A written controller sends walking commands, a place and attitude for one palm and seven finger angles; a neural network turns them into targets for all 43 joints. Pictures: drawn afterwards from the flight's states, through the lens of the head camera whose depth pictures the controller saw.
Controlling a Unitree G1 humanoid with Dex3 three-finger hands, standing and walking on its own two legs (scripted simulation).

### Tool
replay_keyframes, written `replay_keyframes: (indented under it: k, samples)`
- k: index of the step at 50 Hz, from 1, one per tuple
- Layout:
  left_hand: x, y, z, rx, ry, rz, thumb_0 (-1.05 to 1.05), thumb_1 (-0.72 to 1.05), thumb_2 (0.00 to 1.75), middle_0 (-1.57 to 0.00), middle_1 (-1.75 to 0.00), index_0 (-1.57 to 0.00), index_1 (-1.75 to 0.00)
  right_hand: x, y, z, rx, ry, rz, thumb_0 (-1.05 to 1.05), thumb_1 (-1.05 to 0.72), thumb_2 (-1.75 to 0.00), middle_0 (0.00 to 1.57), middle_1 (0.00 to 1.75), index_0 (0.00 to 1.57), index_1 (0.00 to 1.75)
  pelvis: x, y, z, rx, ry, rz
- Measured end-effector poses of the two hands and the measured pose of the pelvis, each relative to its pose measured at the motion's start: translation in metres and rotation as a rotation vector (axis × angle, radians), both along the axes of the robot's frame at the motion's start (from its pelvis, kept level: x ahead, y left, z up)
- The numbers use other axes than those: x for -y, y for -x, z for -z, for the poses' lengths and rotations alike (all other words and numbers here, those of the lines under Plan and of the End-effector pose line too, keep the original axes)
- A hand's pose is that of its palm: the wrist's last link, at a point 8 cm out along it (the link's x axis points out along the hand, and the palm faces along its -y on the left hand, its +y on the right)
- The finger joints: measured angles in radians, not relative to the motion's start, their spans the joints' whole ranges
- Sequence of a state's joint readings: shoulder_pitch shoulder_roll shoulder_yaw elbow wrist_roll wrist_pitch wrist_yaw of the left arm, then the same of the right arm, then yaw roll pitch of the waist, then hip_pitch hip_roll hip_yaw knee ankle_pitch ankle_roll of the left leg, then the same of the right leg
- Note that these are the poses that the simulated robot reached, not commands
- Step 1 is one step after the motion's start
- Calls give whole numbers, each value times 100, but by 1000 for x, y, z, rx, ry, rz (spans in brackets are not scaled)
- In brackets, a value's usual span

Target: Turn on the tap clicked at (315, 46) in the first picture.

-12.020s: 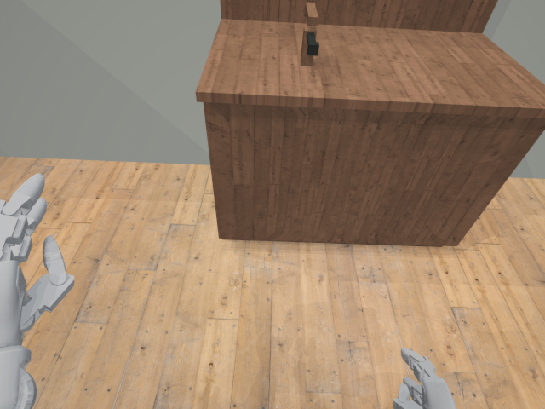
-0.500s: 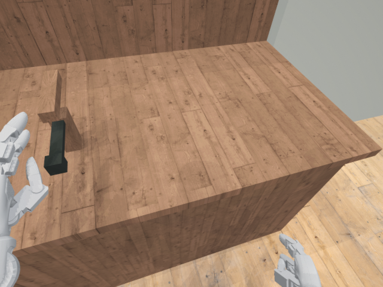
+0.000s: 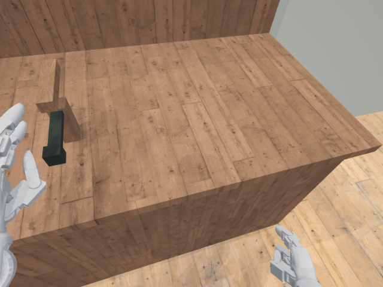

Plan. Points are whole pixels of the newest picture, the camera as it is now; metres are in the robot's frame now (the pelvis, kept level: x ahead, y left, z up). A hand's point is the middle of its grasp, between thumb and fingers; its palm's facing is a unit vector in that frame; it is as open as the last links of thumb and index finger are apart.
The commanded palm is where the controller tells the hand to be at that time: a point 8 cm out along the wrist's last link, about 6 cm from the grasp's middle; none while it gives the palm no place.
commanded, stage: shuffle to correct the standing spot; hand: left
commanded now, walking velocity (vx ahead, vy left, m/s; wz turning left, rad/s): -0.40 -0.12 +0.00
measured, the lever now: (54, 155) +0.30 +0.28 +0.12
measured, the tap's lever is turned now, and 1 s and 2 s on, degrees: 0 0 0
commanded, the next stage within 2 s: come to a stop and stand still in 0.42 s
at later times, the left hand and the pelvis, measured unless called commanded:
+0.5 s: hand (50, 225) +0.16 +0.21 +0.16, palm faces +0.33 -0.83 -0.44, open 7.4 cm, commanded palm +0.10 +0.24 +0.17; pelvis -0.06 -0.03 -0.01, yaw +0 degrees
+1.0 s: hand out of the picture +0.09 +0.19 +0.14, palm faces +0.40 -0.85 -0.34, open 7.4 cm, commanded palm +0.03 +0.22 +0.17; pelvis -0.14 -0.05 -0.02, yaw -2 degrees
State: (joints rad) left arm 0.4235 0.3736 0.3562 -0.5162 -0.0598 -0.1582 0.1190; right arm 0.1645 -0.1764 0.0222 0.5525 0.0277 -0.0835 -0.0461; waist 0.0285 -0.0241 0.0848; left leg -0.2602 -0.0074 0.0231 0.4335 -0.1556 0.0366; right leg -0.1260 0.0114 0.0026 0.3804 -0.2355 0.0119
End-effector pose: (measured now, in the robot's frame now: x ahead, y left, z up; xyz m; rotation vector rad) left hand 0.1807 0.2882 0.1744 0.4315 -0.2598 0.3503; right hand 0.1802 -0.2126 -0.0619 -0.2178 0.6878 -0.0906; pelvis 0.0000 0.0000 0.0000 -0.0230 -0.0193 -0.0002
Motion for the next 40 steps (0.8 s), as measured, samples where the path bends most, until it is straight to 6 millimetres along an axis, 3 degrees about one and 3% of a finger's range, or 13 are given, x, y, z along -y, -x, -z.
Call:
replay_keyframes:
  k: [8,16,21,27,35,40]
  samples:
    - [22,17,-3,-15,-50,46,1,89,90,-21,-30,-21,-30,9,16,9,-4,-21,-19,1,-90,-90,20,30,21,30,15,20,4,-12,10,5]
    - [44,43,-13,31,-111,74,1,89,90,-21,-30,-21,-30,36,47,24,-44,-5,10,1,-90,-90,20,30,21,30,31,40,11,-20,26,0]
    - [42,49,-14,80,-97,82,1,89,90,-21,-30,-22,-30,51,73,25,-83,46,67,1,-90,-90,20,30,20,30,29,45,12,-46,9,-12]
    - [42,58,-1,15,-111,85,1,89,90,-21,-30,-21,-30,54,101,20,-87,59,54,1,-90,-90,20,30,20,30,39,75,6,-46,-4,18]
    - [86,101,-8,20,-148,131,1,89,90,-21,-30,-21,-30,71,136,34,-34,-24,45,1,-90,-90,20,30,21,30,60,113,20,8,44,40]
    - [82,121,-10,44,-108,86,1,89,90,-21,-30,-22,-30,89,164,32,-68,-16,120,1,-90,-90,20,30,21,30,61,123,18,17,5,43]
